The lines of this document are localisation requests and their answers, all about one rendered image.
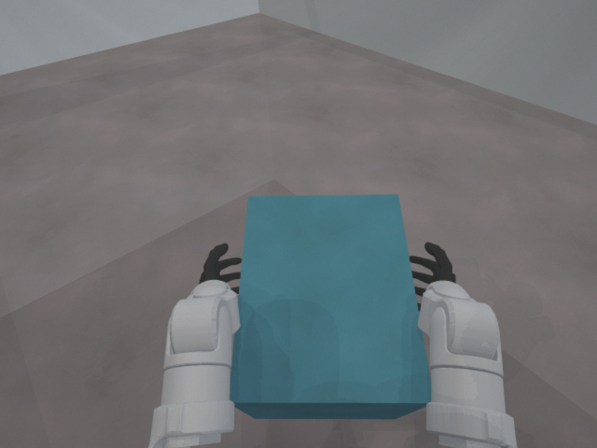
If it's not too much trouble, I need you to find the right robot forearm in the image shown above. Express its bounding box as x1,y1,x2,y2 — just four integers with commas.
418,281,518,448

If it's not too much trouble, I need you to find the robot left hand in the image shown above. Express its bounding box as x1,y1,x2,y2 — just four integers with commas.
199,244,242,294

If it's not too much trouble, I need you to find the carton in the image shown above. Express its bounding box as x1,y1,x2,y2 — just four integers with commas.
229,194,431,419

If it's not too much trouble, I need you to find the left robot forearm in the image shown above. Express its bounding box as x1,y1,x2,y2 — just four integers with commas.
148,280,241,448

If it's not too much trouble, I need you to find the robot right hand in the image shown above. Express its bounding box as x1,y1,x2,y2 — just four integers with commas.
410,242,456,312

